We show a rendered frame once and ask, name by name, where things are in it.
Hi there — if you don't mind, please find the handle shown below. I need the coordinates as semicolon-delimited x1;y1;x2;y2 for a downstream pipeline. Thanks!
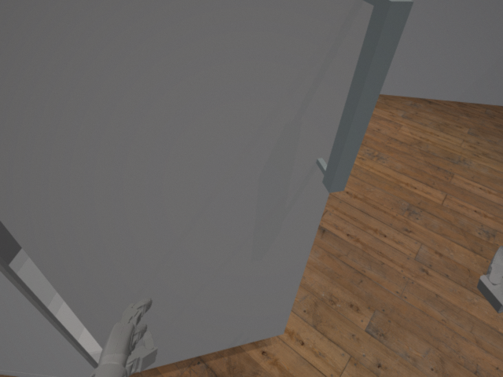
316;0;413;193

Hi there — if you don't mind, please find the robot right hand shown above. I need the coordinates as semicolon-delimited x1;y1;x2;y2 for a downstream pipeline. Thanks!
477;246;503;313

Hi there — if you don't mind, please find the fridge door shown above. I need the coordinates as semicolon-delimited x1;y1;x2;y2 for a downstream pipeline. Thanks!
0;0;374;373

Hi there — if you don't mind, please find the robot left hand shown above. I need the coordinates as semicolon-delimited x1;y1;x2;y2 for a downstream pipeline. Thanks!
98;298;158;377

